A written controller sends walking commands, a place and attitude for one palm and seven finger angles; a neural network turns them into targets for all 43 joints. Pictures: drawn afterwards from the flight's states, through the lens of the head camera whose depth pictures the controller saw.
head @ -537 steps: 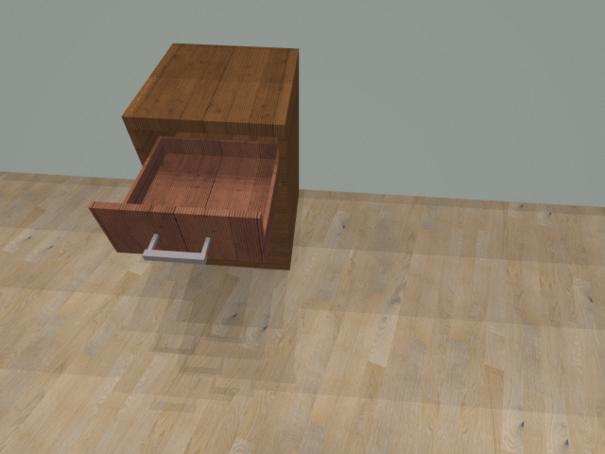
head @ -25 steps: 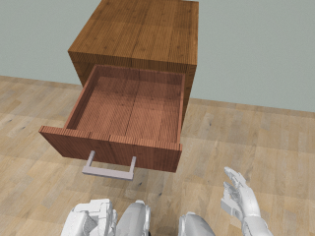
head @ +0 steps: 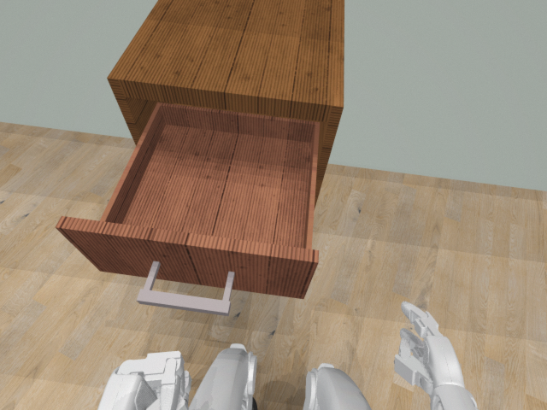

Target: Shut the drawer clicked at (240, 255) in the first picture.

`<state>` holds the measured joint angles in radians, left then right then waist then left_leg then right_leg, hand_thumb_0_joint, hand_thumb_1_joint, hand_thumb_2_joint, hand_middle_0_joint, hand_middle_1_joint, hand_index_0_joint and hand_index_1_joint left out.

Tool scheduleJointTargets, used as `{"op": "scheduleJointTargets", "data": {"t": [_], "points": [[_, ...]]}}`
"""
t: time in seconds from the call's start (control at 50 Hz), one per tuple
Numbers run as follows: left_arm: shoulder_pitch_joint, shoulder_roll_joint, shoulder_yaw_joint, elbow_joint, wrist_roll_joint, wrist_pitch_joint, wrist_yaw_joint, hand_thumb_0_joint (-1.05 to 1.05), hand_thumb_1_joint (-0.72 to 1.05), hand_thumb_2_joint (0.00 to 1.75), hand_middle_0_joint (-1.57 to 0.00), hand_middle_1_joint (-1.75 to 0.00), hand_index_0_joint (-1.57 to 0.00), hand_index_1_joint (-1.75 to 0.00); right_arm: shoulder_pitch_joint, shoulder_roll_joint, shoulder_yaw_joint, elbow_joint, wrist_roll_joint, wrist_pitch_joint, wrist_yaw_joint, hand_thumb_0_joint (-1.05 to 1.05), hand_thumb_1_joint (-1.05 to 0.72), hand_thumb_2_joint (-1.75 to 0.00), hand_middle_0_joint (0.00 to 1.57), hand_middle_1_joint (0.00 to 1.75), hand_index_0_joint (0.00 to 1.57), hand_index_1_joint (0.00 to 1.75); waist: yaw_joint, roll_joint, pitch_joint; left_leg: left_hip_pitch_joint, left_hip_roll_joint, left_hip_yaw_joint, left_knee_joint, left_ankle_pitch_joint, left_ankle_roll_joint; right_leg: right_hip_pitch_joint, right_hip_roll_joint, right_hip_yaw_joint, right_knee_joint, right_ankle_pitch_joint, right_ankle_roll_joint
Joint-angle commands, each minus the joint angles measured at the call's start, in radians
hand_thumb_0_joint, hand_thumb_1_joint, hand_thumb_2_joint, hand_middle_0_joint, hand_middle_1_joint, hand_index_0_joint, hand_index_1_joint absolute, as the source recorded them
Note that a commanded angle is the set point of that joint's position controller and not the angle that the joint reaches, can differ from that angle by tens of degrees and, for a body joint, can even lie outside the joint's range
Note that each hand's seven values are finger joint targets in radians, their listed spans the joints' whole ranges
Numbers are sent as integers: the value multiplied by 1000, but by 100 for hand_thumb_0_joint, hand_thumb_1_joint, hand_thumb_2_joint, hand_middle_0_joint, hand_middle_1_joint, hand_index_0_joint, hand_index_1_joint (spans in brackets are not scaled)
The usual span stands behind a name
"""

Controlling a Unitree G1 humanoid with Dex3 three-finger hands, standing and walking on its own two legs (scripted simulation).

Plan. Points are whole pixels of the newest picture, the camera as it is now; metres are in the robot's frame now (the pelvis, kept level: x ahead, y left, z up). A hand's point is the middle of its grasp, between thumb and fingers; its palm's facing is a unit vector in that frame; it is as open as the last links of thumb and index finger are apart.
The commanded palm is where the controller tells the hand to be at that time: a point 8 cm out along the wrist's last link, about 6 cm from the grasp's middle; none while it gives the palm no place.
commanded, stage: bring the fist close to the handle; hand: left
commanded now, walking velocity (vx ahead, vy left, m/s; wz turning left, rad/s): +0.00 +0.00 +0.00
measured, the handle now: (188, 288) +0.30 +0.17 -0.07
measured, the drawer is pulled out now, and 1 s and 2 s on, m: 0.29 0.29 0.27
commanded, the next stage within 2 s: push the drawer shut in 1.50 s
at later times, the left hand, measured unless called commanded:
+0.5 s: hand (191, 369) +0.18 +0.12 +0.02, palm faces -0.02 -1.00 +0.07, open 3.3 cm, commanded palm +0.14 +0.16 -0.01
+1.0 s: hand (224, 360) +0.20 +0.09 -0.05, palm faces -0.12 -0.99 +0.07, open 3.2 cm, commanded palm +0.18 +0.16 -0.06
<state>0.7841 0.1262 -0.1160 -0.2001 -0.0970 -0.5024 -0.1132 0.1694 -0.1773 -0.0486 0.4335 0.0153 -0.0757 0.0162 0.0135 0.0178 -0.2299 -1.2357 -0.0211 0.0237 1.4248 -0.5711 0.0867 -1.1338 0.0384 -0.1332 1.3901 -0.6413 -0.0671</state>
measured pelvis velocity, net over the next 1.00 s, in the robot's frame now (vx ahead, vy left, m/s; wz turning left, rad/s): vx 0.00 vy -0.01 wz -0.01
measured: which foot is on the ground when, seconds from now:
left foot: down 0.00-1.00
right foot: down 0.00-1.00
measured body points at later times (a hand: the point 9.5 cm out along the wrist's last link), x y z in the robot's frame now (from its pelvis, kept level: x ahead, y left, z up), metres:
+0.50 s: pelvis +0.00 +0.01 -0.03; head +0.10 +0.03 +0.41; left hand +0.17 +0.17 +0.02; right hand +0.24 -0.20 -0.10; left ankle +0.05 +0.07 -0.59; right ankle +0.02 -0.09 -0.59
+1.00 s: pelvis +0.00 -0.01 -0.06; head +0.13 +0.02 +0.37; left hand +0.20 +0.14 -0.05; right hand +0.23 -0.22 -0.14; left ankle +0.05 +0.07 -0.59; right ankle +0.02 -0.09 -0.59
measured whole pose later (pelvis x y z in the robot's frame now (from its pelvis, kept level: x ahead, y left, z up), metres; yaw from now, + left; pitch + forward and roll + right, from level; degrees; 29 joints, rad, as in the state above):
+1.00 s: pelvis +0.00 -0.01 -0.06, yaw -1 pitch +30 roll -4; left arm 0.46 0.11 -0.15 0.02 -0.07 -0.57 -0.10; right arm 0.09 -0.20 -0.01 0.47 -0.01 -0.05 0.05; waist 0.00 0.01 -0.25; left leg -1.52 -0.02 0.03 1.63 -0.63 0.08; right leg -1.41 0.03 -0.15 1.61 -0.72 -0.08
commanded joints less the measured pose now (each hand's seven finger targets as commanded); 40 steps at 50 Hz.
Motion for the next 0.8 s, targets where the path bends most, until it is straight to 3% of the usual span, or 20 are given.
{"op": "scheduleJointTargets", "data": {"t": [0.0, 0.06, 0.14, 0.2, 0.24, 0.26, 0.32, 0.42, 0.44, 0.5, 0.54, 0.56, 0.64, 0.72, 0.76, 0.78], "points": [[119, 11, -12, -263, -22, -145, 24, 0, 90, 90, -140, -160, -140, -160, -95, -115, -39, -162, -1, -86, 11, 0, -90, -90, 20, 30, 20, 30, 7, 67, -219, 284, 16, -127, -230, 239, -54, 87, -8, 82, -204, 151, 9], [115, -15, -65, -214, -23, -165, -21, 0, 90, 90, -140, -160, -140, -160, -91, -127, -41, -152, 3, -106, 14, 0, -90, -90, 20, 30, 20, 30, -32, 7, -179, 260, 22, -139, -207, 223, -44, 59, -9, 86, -212, 154, 14], [88, 15, -38, -72, -4, -141, -63, 0, 90, 90, -140, -160, -140, -160, -110, -133, -42, -143, 7, -93, 4, 0, -90, -90, 20, 30, 20, 30, -43, -84, -87, 140, 20, -137, -175, 115, -43, 21, -11, 99, -202, 86, 13], [55, 28, -11, -94, 0, -143, -49, 0, 90, 90, -140, -160, -140, -160, -119, -133, -36, -156, 0, -87, 7, 0, -90, -90, 20, 30, 20, 30, -12, -20, -149, 149, 14, -141, -178, 102, -52, 3, -16, 92, -154, 72, 9], [22, 69, 45, -138, -4, -154, -13, 0, 90, 90, -140, -160, -140, -160, -119, -128, -37, -150, -8, -83, 6, 0, -90, -90, 20, 30, 20, 30, 13, 13, -214, 174, 13, -140, -172, 143, -57, 7, -12, 94, -129, 100, 8], [27, 60, 50, -158, -4, -164, 4, 0, 90, 90, -140, -160, -140, -160, -116, -128, -36, -153, -12, -83, 9, 0, -90, -90, 20, 30, 20, 30, 21, 43, -250, 214, 15, -140, -171, 178, -60, -1, -12, 91, -120, 120, 7], [-40, 27, -4, -237, -11, -197, 33, 0, 90, 90, -140, -160, -140, -160, -106, -138, -29, -149, -18, -95, 24, 0, -90, -90, 20, 30, 20, 30, 12, 128, -323, 305, 23, -170, -171, 251, -77, -61, -15, 74, -89, 138, 7], [-46, -47, -116, -136, 2, -159, -1, 0, 90, 90, -140, -160, -140, -160, -93, -161, -27, -142, -12, -89, 35, 0, -90, -90, 20, 30, 20, 30, -40, 48, -273, 248, 35, -200, -155, 192, -67, -102, -18, 67, -89, 114, 12], [-33, -51, -114, -87, 6, -133, -11, 0, 90, 90, -140, -160, -140, -160, -93, -156, -30, -138, -8, -82, 32, 0, -90, -90, 20, 30, 20, 30, -45, -12, -259, 216, 35, -201, -149, 181, -62, -91, -16, 70, -93, 114, 14], [-30, -22, -94, -32, 35, -76, -17, 0, 90, 90, -140, -160, -140, -160, -109, -158, -31, -159, 0, -51, 25, 0, -90, -90, 20, 30, 20, 30, -31, -68, -221, 147, 28, -189, -146, 113, -62, -85, -19, 76, -83, 87, 15], [-75, 36, -32, -37, 48, -59, 18, 0, 90, 90, -140, -160, -140, -160, -126, -148, -25, -161, -3, -36, 18, 0, -90, -90, 20, 30, 20, 30, -7, -56, -223, 113, 18, -178, -143, 90, -64, -78, -17, 85, -70, 72, 12], [-94, 30, -22, -48, 51, -66, 40, 0, 90, 90, -140, -160, -140, -160, -127, -144, -21, -162, -6, -34, 19, 0, -90, -90, 20, 30, 20, 30, -4, -44, -238, 120, 13, -169, -136, 97, -65, -82, -18, 89, -69, 73, 12], [-166, 59, 47, -108, 43, -140, 132, 0, 90, 90, -140, -160, -140, -160, -113, -124, -13, -132, -20, -37, 23, 0, -90, -90, 20, 30, 20, 30, 18, 11, -317, 150, 7, -155, -107, 181, -71, -80, -7, 95, -47, 120, 10], [-218, 9, -23, -99, 15, -219, 103, 0, 90, 90, -140, -160, -140, -160, -108, -144, -8, -92, -22, -66, 35, 0, -90, -90, 20, 30, 20, 30, -20, 65, -346, 175, 13, -162, -65, 215, -69, -138, -11, 94, -39, 134, 10], [-222, -20, -68, -51, 7, -227, 56, 0, 90, 90, -140, -160, -140, -160, -101, -157, -10, -82, -22, -74, 38, 0, -90, -90, 20, 30, 20, 30, -49, 43, -334, 148, 18, -164, -42, 208, -61, -146, -14, 98, -43, 138, 12], [-208, -20, -70, -12, 3, -220, 34, 0, 90, 90, -140, -160, -140, -160, -97, -160, -12, -80, -20, -72, 38, 0, -90, -90, 20, 30, 20, 30, -51, 24, -324, 121, 18, -162, -34, 190, -58, -138, -16, 100, -43, 129, 11]]}}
